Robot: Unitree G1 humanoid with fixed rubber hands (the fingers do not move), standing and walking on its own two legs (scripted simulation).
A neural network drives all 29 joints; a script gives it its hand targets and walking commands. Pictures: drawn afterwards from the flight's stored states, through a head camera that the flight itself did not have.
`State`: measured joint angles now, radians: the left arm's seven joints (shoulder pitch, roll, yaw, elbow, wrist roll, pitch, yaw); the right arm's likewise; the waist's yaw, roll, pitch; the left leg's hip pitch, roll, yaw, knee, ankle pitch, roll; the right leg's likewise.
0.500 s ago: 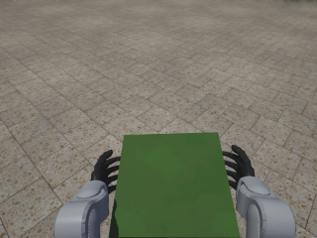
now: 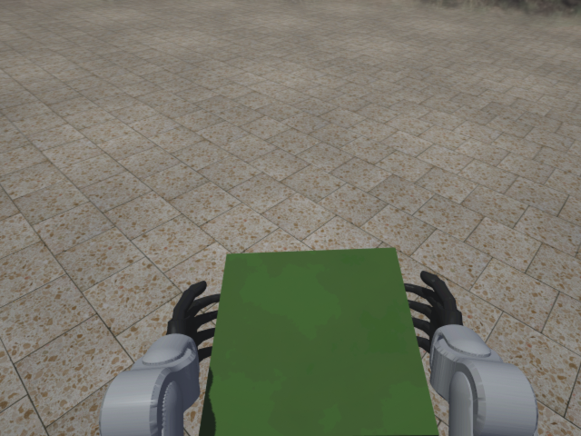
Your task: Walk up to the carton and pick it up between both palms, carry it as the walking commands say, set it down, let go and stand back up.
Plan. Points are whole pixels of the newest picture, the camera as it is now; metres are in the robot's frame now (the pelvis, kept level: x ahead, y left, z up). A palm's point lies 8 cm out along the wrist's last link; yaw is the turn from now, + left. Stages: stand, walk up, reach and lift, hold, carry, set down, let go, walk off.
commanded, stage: carry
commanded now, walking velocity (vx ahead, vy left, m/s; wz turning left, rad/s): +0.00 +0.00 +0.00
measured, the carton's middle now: (315, 367) +0.24 -0.01 +0.02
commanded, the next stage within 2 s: hold in 1.56 s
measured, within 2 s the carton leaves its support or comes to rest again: neither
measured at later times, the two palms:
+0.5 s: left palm (178, 365) +0.22 +0.16 +0.06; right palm (422, 359) +0.23 -0.14 +0.07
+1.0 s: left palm (200, 371) +0.21 +0.13 +0.07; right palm (450, 369) +0.22 -0.17 +0.07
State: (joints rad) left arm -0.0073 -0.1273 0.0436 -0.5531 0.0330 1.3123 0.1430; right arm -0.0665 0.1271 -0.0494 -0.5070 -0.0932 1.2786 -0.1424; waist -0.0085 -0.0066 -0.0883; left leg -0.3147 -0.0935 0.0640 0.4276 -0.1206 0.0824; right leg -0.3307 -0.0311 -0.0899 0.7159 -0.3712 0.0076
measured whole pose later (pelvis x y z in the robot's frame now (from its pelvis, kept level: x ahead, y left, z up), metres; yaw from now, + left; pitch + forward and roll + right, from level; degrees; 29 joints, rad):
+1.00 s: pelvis -0.05 -0.01 +0.00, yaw -1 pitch +2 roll +1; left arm -0.07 -0.13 0.08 -0.28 0.07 1.04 0.11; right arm -0.13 0.13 -0.09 -0.22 -0.09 1.00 -0.14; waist -0.01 -0.01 -0.06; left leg -0.36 -0.07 0.02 0.49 -0.16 0.06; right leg -0.32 -0.02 -0.10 0.57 -0.28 -0.03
